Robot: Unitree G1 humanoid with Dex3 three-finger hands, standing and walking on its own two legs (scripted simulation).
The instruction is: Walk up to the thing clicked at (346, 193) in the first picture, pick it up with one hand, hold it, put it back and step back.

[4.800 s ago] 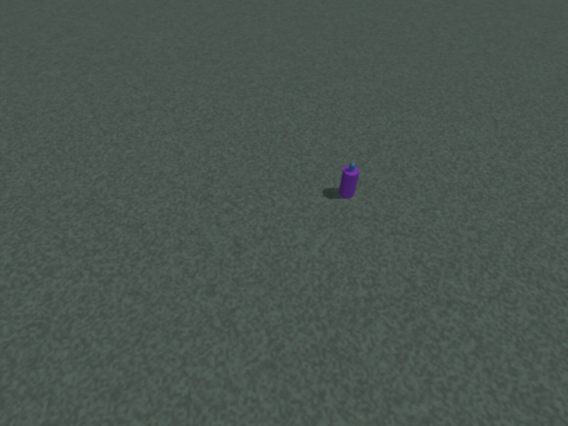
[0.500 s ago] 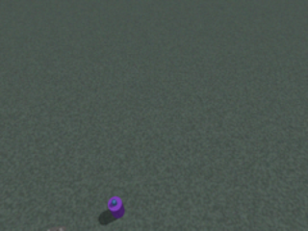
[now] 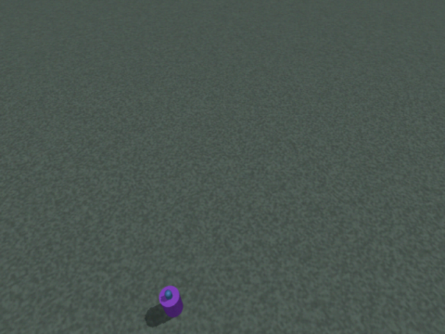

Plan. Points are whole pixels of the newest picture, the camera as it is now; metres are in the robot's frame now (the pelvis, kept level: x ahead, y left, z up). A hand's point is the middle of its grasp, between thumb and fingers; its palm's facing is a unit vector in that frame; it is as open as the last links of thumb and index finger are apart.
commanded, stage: walk up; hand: left
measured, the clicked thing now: (170, 300) +0.37 +0.21 -0.68
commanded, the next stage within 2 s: stand in 0.12 s
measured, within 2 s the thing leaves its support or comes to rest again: neither
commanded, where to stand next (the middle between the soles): +0.04 +0.00 m, yaw +1 degrees
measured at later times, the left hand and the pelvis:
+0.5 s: hand out of the picture +0.08 +0.26 -0.16, palm faces -0.01 -0.94 -0.34, open 7.4 cm; pelvis +0.00 +0.00 +0.00, yaw +0 degrees
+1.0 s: hand out of the picture +0.07 +0.25 -0.16, palm faces -0.01 -0.94 -0.34, open 7.4 cm; pelvis +0.00 +0.00 +0.00, yaw +0 degrees
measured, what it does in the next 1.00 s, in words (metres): stands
